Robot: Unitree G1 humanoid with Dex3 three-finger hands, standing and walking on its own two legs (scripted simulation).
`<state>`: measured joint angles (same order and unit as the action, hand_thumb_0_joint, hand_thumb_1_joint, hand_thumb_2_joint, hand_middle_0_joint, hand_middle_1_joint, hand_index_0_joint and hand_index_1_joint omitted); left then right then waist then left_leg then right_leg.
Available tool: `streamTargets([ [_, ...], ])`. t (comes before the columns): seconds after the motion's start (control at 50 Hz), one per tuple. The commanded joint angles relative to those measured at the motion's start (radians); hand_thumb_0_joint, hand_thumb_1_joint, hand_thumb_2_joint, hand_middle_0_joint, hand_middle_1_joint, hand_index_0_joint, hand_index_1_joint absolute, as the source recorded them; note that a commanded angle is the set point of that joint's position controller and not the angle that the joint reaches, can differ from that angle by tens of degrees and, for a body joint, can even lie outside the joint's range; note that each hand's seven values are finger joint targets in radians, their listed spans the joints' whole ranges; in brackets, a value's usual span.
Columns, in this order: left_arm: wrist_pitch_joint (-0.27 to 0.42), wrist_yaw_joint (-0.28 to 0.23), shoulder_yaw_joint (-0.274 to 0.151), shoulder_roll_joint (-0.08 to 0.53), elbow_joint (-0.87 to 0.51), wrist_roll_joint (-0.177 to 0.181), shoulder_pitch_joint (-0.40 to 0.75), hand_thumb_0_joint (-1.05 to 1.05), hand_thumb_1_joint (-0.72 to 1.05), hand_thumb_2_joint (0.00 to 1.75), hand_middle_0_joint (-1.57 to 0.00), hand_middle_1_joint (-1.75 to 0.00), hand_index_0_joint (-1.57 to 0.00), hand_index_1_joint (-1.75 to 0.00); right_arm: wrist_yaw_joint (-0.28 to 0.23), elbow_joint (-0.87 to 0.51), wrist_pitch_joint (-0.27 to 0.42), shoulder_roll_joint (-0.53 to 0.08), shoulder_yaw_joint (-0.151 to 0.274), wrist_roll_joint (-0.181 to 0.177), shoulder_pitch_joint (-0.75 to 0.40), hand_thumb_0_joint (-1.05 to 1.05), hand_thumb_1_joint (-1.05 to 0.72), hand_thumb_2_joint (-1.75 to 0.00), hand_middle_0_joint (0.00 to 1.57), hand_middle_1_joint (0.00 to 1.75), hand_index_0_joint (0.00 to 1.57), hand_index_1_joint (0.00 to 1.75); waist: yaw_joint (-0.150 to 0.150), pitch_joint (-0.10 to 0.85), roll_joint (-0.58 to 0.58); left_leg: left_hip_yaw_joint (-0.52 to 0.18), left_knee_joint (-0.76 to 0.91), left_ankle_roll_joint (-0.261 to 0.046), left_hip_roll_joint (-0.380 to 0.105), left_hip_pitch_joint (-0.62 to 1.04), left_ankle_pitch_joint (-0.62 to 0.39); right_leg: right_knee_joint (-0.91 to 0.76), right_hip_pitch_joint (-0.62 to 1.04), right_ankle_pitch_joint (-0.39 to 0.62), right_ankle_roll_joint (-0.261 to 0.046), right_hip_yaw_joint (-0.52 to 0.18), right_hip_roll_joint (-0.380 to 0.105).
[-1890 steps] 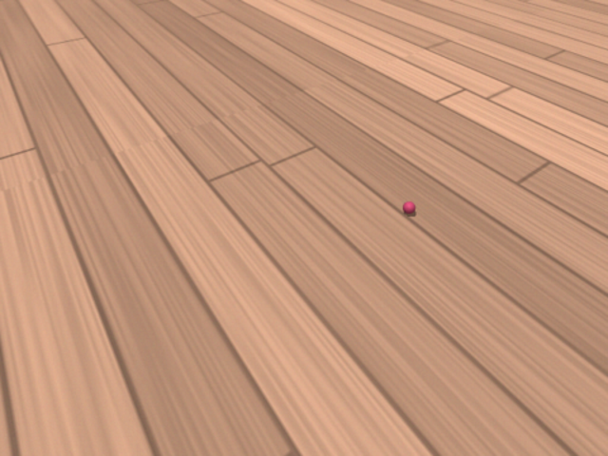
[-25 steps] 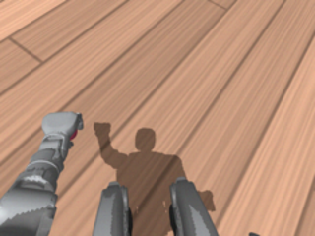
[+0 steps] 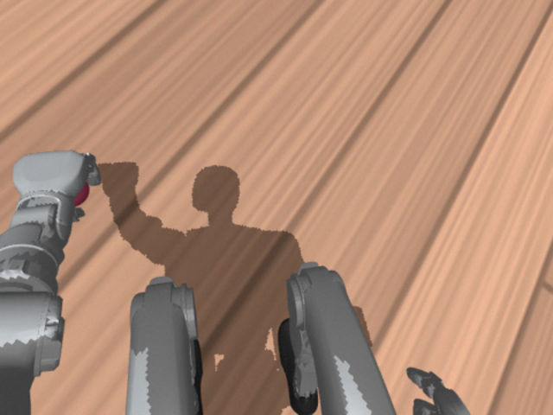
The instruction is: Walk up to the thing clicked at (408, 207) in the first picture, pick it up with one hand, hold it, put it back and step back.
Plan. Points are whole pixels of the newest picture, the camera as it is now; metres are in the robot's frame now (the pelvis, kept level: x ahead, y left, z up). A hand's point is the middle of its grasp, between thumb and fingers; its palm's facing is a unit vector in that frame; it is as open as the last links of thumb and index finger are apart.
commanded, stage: crouch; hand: left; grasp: from above
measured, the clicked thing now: (67, 189) +0.47 +0.29 -0.18
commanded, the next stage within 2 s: lower in 0.68 s
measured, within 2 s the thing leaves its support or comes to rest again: neither
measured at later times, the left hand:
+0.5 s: hand (85, 201) +0.46 +0.28 -0.23, palm faces -0.46 -0.04 -0.89, open 7.3 cm
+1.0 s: hand (89, 206) +0.46 +0.29 -0.28, palm faces -0.49 -0.04 -0.87, open 7.3 cm
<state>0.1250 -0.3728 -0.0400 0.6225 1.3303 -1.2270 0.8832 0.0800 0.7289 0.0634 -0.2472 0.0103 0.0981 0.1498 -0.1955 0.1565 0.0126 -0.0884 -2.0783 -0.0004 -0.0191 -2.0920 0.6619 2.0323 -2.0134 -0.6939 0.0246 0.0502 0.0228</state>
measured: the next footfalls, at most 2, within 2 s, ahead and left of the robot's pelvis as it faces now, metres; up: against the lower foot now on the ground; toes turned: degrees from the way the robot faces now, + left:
none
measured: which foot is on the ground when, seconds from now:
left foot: down 0.00-1.00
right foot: down 0.00-1.00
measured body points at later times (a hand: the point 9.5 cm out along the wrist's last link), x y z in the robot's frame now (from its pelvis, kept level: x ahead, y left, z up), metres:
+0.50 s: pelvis -0.01 +0.00 -0.07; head +0.24 +0.05 +0.31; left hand +0.48 +0.28 -0.18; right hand +0.03 -0.28 -0.17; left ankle +0.08 +0.12 -0.40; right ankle +0.08 -0.13 -0.40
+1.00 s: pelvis -0.01 +0.00 -0.10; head +0.25 +0.06 +0.27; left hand +0.49 +0.29 -0.23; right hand +0.03 -0.27 -0.20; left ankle +0.08 +0.12 -0.40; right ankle +0.08 -0.13 -0.40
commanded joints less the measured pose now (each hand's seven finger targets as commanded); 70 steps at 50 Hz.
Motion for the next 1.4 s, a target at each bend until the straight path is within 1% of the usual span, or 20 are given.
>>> streamTargets([
  [0.0, 0.008, -0.027, -0.036, 0.239, -0.145, 0.019, 0.357, 0.00, 0.61, 0.60, -0.90, -0.76, -0.96, -0.69, 0.000, -0.005, 0.003, -0.219, 0.073, 0.004, 0.222, 0.00, -0.91, -0.90, 0.20, 0.30, 0.20, 0.30, -0.017, 0.658, 0.239, 0.039, 0.175, -0.025, 0.011, 0.568, -0.239, -0.196, 0.254, 0.274, -0.061, 0.052, 0.017],
  [0.04, 0.016, -0.024, -0.037, 0.239, -0.123, 0.016, 0.336, 0.00, 0.61, 0.57, -0.89, -0.76, -0.97, -0.69, 0.007, -0.005, 0.003, -0.223, 0.069, 0.007, 0.226, 0.00, -0.91, -0.90, 0.20, 0.30, 0.20, 0.30, -0.017, 0.644, 0.234, 0.034, 0.157, -0.024, 0.011, 0.557, -0.249, -0.174, 0.244, 0.281, -0.060, 0.057, 0.018],
  [0.08, 0.030, -0.025, -0.053, 0.286, -0.137, 0.005, 0.368, 0.00, 0.59, 0.58, -0.90, -0.73, -0.96, -0.67, 0.011, -0.003, -0.002, -0.225, 0.065, 0.007, 0.224, 0.00, -0.91, -0.90, 0.20, 0.30, 0.20, 0.30, -0.013, 0.669, 0.237, 0.045, 0.126, -0.028, 0.011, 0.527, -0.264, -0.159, 0.268, 0.302, -0.058, 0.053, 0.025],
  [0.12, 0.037, -0.025, -0.042, 0.262, -0.102, 0.003, 0.353, 0.00, 0.60, 0.57, -0.90, -0.75, -0.96, -0.68, 0.017, -0.001, -0.004, -0.221, 0.060, 0.013, 0.228, 0.00, -0.92, -0.90, 0.20, 0.30, 0.20, 0.30, -0.023, 0.640, 0.222, 0.046, 0.105, -0.029, 0.009, 0.511, -0.258, -0.150, 0.248, 0.298, -0.056, 0.054, 0.028],
  [0.22, 0.057, -0.038, -0.082, 0.330, -0.072, -0.026, 0.368, 0.00, 0.60, 0.56, -0.90, -0.73, -0.96, -0.66, 0.028, 0.004, -0.008, -0.235, 0.054, 0.021, 0.229, 0.00, -0.91, -0.90, 0.20, 0.30, 0.20, 0.30, -0.008, 0.643, 0.262, 0.037, 0.080, -0.022, 0.006, 0.501, -0.235, -0.095, 0.192, 0.272, -0.062, 0.069, 0.030],
  [0.26, 0.062, -0.042, -0.079, 0.323, -0.067, -0.034, 0.380, 0.00, 0.59, 0.56, -0.88, -0.74, -0.95, -0.67, 0.034, 0.003, -0.010, -0.244, 0.049, 0.026, 0.228, 0.00, -0.91, -0.90, 0.20, 0.30, 0.20, 0.30, -0.024, 0.634, 0.271, 0.031, 0.076, -0.020, 0.008, 0.486, -0.222, -0.080, 0.174, 0.263, -0.062, 0.077, 0.029],
  [0.28, 0.062, -0.045, -0.073, 0.321, -0.061, -0.031, 0.393, 0.00, 0.57, 0.55, -0.88, -0.72, -0.94, -0.65, 0.034, 0.002, -0.011, -0.241, 0.049, 0.023, 0.218, 0.00, -0.91, -0.90, 0.20, 0.30, 0.20, 0.30, -0.014, 0.642, 0.291, 0.028, 0.077, -0.016, 0.007, 0.486, -0.207, -0.064, 0.156, 0.250, -0.067, 0.079, 0.031],
  [0.38, 0.060, -0.051, -0.079, 0.357, -0.012, -0.030, 0.406, 0.00, 0.56, 0.56, -0.86, -0.72, -0.93, -0.66, 0.039, -0.001, -0.011, -0.245, 0.030, 0.031, 0.219, 0.00, -0.91, -0.90, 0.20, 0.30, 0.20, 0.30, -0.039, 0.595, 0.250, 0.043, 0.027, -0.029, 0.009, 0.396, -0.151, -0.061, 0.166, 0.220, -0.058, 0.081, 0.036],
  [0.42, 0.064, -0.056, -0.098, 0.397, -0.019, -0.029, 0.434, 0.00, 0.56, 0.55, -0.86, -0.72, -0.92, -0.65, 0.035, 0.007, -0.010, -0.253, 0.025, 0.033, 0.216, 0.00, -0.91, -0.90, 0.20, 0.30, 0.20, 0.30, -0.029, 0.606, 0.250, 0.045, 0.016, -0.030, 0.010, 0.371, -0.136, -0.049, 0.161, 0.208, -0.058, 0.082, 0.038],
  [0.46, 0.065, -0.052, -0.079, 0.373, 0.013, -0.023, 0.420, 0.00, 0.54, 0.52, -0.85, -0.71, -0.91, -0.64, 0.036, 0.005, -0.010, -0.245, 0.015, 0.036, 0.215, 0.00, -0.91, -0.90, 0.20, 0.30, 0.20, 0.30, -0.044, 0.581, 0.234, 0.046, 0.000, -0.032, 0.010, 0.339, -0.122, -0.047, 0.164, 0.196, -0.056, 0.084, 0.042],
  [0.5, 0.069, -0.052, -0.097, 0.419, -0.007, -0.030, 0.439, 0.00, 0.55, 0.51, -0.85, -0.70, -0.92, -0.63, 0.035, 0.008, -0.007, -0.259, 0.011, 0.036, 0.217, 0.00, -0.91, -0.90, 0.20, 0.30, 0.20, 0.30, -0.036, 0.585, 0.250, 0.043, -0.009, -0.031, 0.009, 0.342, -0.124, -0.032, 0.149, 0.197, -0.057, 0.088, 0.040],
  [0.64, 0.076, -0.051, -0.088, 0.429, -0.005, -0.033, 0.457, 0.00, 0.56, 0.52, -0.86, -0.71, -0.93, -0.64, 0.037, 0.014, -0.010, -0.266, -0.007, 0.041, 0.217, 0.00, -0.91, -0.90, 0.20, 0.30, 0.20, 0.30, -0.050, 0.589, 0.277, 0.035, -0.044, -0.029, 0.005, 0.316, -0.143, 0.009, 0.138, 0.222, -0.056, 0.103, 0.047],
  [0.74, 0.072, -0.046, -0.087, 0.437, -0.009, -0.036, 0.439, 0.00, 0.58, 0.54, -0.89, -0.69, -0.95, -0.63, 0.039, 0.011, -0.017, -0.267, -0.013, 0.039, 0.212, 0.00, -0.91, -0.90, 0.20, 0.30, 0.20, 0.30, -0.040, 0.599, 0.321, 0.028, -0.044, -0.019, 0.005, 0.341, -0.166, 0.039, 0.126, 0.238, -0.062, 0.114, 0.048],
  [0.8, 0.070, -0.044, -0.069, 0.409, 0.009, -0.041, 0.439, 0.00, 0.55, 0.57, -0.91, -0.66, -0.95, -0.62, 0.039, 0.009, -0.024, -0.275, -0.015, 0.038, 0.206, 0.00, -0.91, -0.90, 0.20, 0.30, 0.20, 0.30, -0.056, 0.571, 0.335, 0.011, -0.043, -0.014, 0.005, 0.354, -0.162, 0.062, 0.070, 0.235, -0.066, 0.126, 0.047],
  [0.86, 0.073, -0.045, -0.051, 0.387, 0.080, -0.030, 0.406, 0.00, 0.52, 0.54, -0.89, -0.64, -0.93, -0.60, 0.041, 0.007, -0.023, -0.272, -0.030, 0.040, 0.201, 0.00, -0.91, -0.90, 0.20, 0.30, 0.20, 0.30, -0.072, 0.489, 0.250, 0.019, -0.072, -0.027, 0.007, 0.272, -0.136, 0.046, 0.070, 0.222, -0.058, 0.123, 0.051],
  [0.98, 0.104, -0.058, -0.083, 0.474, 0.042, -0.036, 0.466, 0.00, 0.55, 0.51, -0.89, -0.67, -0.94, -0.62, 0.044, 0.004, -0.008, -0.287, -0.049, 0.054, 0.201, 0.00, -0.91, -0.90, 0.20, 0.30, 0.20, 0.30, -0.079, 0.518, 0.274, 0.019, -0.125, -0.028, 0.003, 0.268, -0.163, 0.065, 0.099, 0.247, -0.051, 0.125, 0.054],
  [1.14, 0.117, -0.117, -0.129, 0.519, 0.049, -0.065, 0.454, 0.00, 0.65, 0.56, -0.94, -0.73, -1.00, -0.67, 0.052, -0.006, -0.005, -0.304, -0.062, 0.075, 0.190, 0.00, -0.91, -0.90, 0.20, 0.30, 0.20, 0.30, -0.082, 0.543, 0.367, 0.003, -0.133, -0.014, -0.001, 0.318, -0.192, 0.117, 0.070, 0.265, -0.059, 0.151, 0.060],
  [1.16, 0.111, -0.121, -0.118, 0.512, 0.080, -0.072, 0.434, 0.00, 0.63, 0.57, -0.94, -0.73, -0.99, -0.67, 0.051, -0.003, -0.004, -0.302, -0.065, 0.074, 0.180, 0.00, -0.91, -0.90, 0.20, 0.30, 0.20, 0.30, -0.076, 0.521, 0.373, 0.006, -0.136, -0.013, 0.000, 0.312, -0.176, 0.119, 0.050, 0.249, -0.061, 0.151, 0.059],
  [1.22, 0.098, -0.129, -0.116, 0.510, 0.112, -0.079, 0.428, 0.00, 0.66, 0.59, -0.96, -0.68, -1.01, -0.63, 0.055, -0.005, 0.003, -0.312, -0.068, 0.079, 0.189, 0.00, -0.90, -0.90, 0.20, 0.30, 0.20, 0.30, -0.100, 0.468, 0.361, 0.003, -0.143, -0.015, 0.001, 0.280, -0.154, 0.125, 0.031, 0.234, -0.062, 0.159, 0.057],
  [1.38, 0.092, -0.138, -0.101, 0.526, 0.147, -0.045, 0.418, 0.00, 0.62, 0.55, -0.93, -0.68, -0.98, -0.62, 0.063, -0.010, 0.026, -0.324, -0.100, 0.087, 0.192, 0.00, -0.90, -0.90, 0.20, 0.30, 0.20, 0.30, -0.120, 0.457, 0.299, -0.007, -0.186, -0.025, -0.007, 0.230, -0.175, 0.118, 0.091, 0.267, -0.050, 0.162, 0.068],
])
